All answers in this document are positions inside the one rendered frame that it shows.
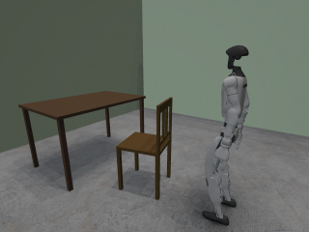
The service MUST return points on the robot right hand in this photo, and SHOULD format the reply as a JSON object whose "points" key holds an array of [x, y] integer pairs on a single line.
{"points": [[238, 141]]}

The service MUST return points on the chair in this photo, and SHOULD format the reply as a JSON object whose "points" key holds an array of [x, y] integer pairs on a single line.
{"points": [[150, 145]]}

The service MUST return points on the robot right upper arm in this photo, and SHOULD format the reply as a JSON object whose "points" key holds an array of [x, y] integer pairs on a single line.
{"points": [[246, 101]]}

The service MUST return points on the robot left upper arm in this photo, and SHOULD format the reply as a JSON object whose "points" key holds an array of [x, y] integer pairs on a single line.
{"points": [[231, 85]]}

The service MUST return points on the robot right shin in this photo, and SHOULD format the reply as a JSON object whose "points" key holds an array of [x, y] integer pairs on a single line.
{"points": [[225, 184]]}

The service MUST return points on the robot left hand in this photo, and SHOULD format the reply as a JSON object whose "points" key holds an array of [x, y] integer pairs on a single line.
{"points": [[223, 154]]}

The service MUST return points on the humanoid robot torso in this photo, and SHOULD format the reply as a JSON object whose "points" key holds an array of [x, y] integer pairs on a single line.
{"points": [[225, 105]]}

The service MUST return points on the left robot forearm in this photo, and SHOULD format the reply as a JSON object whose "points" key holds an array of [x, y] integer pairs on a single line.
{"points": [[232, 122]]}

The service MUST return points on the right robot forearm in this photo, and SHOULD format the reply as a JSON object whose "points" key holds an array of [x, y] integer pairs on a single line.
{"points": [[242, 118]]}

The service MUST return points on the table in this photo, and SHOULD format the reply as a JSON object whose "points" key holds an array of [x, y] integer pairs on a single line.
{"points": [[63, 108]]}

